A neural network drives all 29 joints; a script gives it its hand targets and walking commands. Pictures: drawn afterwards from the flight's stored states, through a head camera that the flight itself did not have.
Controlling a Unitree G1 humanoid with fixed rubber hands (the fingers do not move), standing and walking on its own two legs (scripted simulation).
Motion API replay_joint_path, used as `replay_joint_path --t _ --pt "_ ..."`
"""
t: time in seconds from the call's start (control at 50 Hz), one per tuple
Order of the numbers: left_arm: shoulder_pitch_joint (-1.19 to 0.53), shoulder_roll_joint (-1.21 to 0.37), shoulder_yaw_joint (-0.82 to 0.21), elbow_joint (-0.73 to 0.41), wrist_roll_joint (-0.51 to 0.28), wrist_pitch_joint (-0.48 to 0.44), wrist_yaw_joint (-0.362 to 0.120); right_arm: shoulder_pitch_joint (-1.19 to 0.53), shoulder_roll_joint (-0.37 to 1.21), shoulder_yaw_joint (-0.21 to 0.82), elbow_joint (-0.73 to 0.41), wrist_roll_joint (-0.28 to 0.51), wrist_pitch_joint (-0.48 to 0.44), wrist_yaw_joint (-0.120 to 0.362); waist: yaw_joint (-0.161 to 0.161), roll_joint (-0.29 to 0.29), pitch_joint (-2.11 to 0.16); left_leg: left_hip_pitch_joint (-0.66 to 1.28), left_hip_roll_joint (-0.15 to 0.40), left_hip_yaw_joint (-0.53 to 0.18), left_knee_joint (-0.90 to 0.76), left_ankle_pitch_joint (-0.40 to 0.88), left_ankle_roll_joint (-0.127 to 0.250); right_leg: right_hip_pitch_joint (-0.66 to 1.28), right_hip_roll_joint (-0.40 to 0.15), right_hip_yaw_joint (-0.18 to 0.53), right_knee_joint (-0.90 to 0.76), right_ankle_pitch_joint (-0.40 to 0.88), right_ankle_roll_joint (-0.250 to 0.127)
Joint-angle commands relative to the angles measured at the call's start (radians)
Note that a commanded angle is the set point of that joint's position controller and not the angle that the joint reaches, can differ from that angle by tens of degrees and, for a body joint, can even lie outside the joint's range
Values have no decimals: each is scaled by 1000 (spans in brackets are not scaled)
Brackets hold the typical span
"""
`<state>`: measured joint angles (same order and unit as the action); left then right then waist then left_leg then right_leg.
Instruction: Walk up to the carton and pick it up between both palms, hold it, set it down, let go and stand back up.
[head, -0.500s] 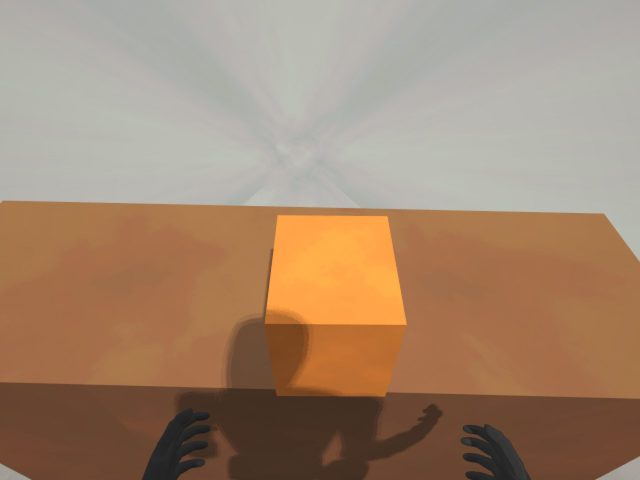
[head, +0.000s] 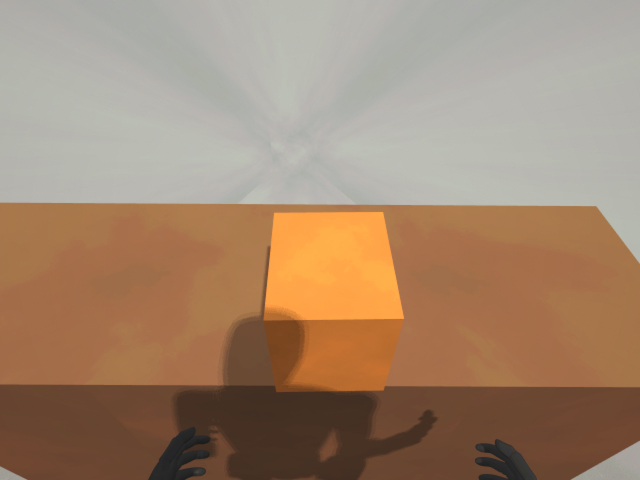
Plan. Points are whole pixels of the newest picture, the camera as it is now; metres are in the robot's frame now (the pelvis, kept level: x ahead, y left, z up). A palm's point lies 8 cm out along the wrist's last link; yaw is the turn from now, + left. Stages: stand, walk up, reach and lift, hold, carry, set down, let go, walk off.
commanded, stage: set down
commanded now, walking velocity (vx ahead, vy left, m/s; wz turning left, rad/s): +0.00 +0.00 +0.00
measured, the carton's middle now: (329, 302) +0.41 +0.03 -0.04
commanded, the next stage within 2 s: let go in 0.22 s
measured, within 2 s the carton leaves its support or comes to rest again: neither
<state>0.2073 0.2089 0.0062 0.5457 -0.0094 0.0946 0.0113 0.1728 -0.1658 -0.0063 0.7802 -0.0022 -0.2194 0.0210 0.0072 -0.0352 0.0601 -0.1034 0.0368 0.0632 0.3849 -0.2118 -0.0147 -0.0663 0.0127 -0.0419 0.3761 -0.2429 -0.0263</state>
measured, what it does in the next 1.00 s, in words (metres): stands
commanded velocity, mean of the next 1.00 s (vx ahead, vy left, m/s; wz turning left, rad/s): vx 0.00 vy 0.00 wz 0.00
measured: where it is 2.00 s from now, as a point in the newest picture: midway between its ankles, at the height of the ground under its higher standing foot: outside the picture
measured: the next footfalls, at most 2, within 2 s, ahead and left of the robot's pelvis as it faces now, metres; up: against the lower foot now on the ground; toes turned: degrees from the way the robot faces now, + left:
none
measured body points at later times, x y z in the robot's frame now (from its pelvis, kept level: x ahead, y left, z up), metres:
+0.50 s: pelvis -0.01 -0.01 +0.00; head -0.01 +0.01 +0.45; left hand +0.15 +0.22 -0.10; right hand +0.15 -0.24 -0.09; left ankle +0.00 +0.12 -0.74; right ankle -0.02 -0.10 -0.74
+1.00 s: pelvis +0.00 +0.00 -0.01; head -0.03 +0.00 +0.44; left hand +0.11 +0.25 -0.11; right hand +0.11 -0.25 -0.12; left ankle +0.00 +0.12 -0.74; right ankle -0.02 -0.10 -0.74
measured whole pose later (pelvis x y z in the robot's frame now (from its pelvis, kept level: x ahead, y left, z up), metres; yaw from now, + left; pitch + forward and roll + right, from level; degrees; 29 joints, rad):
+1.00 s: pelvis +0.00 +0.00 -0.01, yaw +1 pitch -3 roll +0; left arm 0.31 0.22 0.00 0.67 0.02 -0.02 0.00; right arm 0.26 -0.23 -0.01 0.79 -0.01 -0.03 -0.01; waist 0.01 0.00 -0.02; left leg -0.19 0.04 0.04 0.50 -0.26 -0.01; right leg -0.14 0.02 -0.06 0.46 -0.28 -0.02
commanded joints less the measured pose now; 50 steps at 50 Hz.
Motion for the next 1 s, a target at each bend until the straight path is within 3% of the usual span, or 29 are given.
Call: replay_joint_path --t 0.0,0.16,0.2,0.42,0.5,0.58,0.68,0.72,0.74,0.76,0.84,0.98 --pt "-103 101 21 -149 -4 -17 9 -86 -119 -45 -143 -7 -25 2 -6 43 -89 144 -23 -5 -25 214 -4 -146 -5 6 -90 146 -5" --pt "-106 108 22 -157 -6 0 13 -78 -126 -61 -162 -22 -9 4 -1 39 -100 111 -27 4 -17 187 0 -133 -11 20 -76 155 -1" --pt "-108 111 23 -154 -13 0 14 -81 -128 -60 -170 -20 -10 4 -3 14 -101 100 -28 4 -15 184 2 -132 -9 20 -68 181 6" --pt "-99 105 10 -167 -19 11 16 -59 -126 -57 -215 -16 18 10 6 15 -75 78 -33 8 -22 118 3 -147 -21 39 -71 122 6" --pt "-108 115 15 -189 -16 7 21 -60 -126 -67 -213 -20 18 6 -2 31 -97 74 -34 9 -7 139 -3 -144 -23 39 -58 143 9" --pt "-91 110 19 -184 -11 -4 19 -51 -130 -57 -217 -14 3 6 -7 4 -111 76 -34 8 5 158 -3 -130 -24 39 -44 210 19" --pt "-77 103 15 -168 -14 0 12 -51 -135 -55 -202 -8 -3 3 1 2 -106 74 -34 4 3 160 -4 -135 -23 43 -46 207 21" --pt "-81 111 21 -195 -6 -7 16 -49 -138 -64 -196 -4 -11 3 -2 29 -124 86 -34 2 10 191 -12 -129 -18 38 -41 216 13" --pt "-83 108 18 -184 -7 -5 16 -56 -140 -65 -196 -8 -10 3 0 24 -108 73 -34 4 8 182 -12 -127 -15 35 -43 198 11" --pt "57 138 40 -32 44 -78 16 25 -188 -57 -100 -4 83 -27 37 109 -188 -22 48 -80 80 308 28 -76 -85 95 2 255 6" --pt "55 145 39 -8 33 -144 2 55 -172 -39 -117 -8 152 -38 -3 23 -175 -18 79 -98 82 240 38 -82 -116 118 7 308 7" --pt "81 145 29 42 25 -155 -2 89 -198 -37 -75 -7 167 -31 -15 20 -13 -84 80 -115 38 160 33 -164 -108 116 -32 190 14"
